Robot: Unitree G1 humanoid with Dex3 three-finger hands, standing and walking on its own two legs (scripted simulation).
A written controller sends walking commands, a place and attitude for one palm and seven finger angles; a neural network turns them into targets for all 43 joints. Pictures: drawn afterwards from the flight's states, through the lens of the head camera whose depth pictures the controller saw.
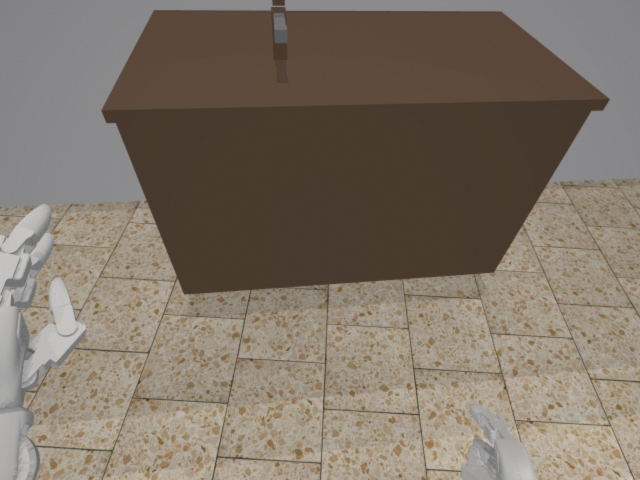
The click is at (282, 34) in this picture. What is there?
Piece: tap's lever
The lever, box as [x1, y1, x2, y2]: [274, 26, 287, 42]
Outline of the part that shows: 274,26 275,42 287,42 286,26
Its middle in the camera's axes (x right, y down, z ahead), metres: -0.09 -0.45 +0.86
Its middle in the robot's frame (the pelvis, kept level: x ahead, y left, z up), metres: +0.96 +0.15 +0.15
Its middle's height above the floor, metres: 0.92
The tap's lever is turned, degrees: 0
